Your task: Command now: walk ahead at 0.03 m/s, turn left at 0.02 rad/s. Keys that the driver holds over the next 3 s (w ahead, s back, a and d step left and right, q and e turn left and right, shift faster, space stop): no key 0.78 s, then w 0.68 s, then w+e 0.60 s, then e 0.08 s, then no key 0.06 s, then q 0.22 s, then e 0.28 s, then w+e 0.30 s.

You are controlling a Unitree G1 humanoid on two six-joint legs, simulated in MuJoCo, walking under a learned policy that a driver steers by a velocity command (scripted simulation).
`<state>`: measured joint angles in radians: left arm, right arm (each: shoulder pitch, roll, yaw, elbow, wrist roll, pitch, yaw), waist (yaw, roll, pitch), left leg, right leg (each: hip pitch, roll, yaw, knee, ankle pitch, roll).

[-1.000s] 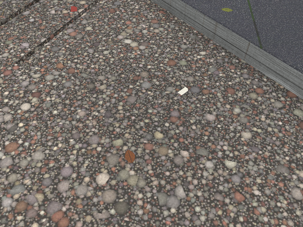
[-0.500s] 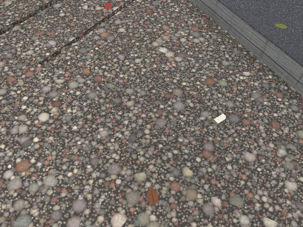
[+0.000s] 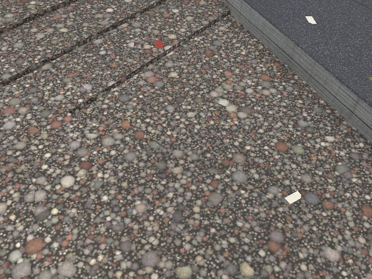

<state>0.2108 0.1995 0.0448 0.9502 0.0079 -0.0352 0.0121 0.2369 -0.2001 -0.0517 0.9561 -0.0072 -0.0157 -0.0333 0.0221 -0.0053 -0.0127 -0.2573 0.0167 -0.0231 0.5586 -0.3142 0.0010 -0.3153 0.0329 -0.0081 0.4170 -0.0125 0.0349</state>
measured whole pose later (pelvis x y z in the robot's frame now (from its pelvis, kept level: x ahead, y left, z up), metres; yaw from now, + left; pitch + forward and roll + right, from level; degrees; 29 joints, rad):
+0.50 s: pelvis +0.04 +0.00 +0.00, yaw +0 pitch +0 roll +0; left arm 0.21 0.17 0.05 1.05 -0.01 -0.02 0.03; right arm 0.33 -0.17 -0.05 1.08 0.01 -0.03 -0.04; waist -0.01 0.01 0.02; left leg -0.17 0.01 0.00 0.55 -0.38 0.00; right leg -0.27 0.02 0.00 0.47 0.04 0.03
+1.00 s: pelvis +0.07 -0.02 -0.01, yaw -1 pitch +0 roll +0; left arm 0.26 0.16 0.06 1.07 -0.03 -0.04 0.01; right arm 0.42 -0.20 -0.08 1.11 0.04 -0.06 -0.04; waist -0.04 0.05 0.00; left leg -0.12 0.04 0.00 0.58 -0.46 0.00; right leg -0.27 0.02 -0.04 0.61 -0.25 -0.01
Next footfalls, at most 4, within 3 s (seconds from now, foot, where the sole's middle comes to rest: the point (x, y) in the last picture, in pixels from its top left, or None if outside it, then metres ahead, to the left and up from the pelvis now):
1.52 left None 0.53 0.09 -0.81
2.12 right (250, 236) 0.74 -0.23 -0.84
2.56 left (214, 191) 0.95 -0.09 -0.84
2.92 right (267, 226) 0.78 -0.31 -0.84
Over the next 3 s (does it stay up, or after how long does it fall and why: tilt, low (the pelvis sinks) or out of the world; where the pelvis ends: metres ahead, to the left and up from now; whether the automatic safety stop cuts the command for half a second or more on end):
stays up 0.82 -0.23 -0.07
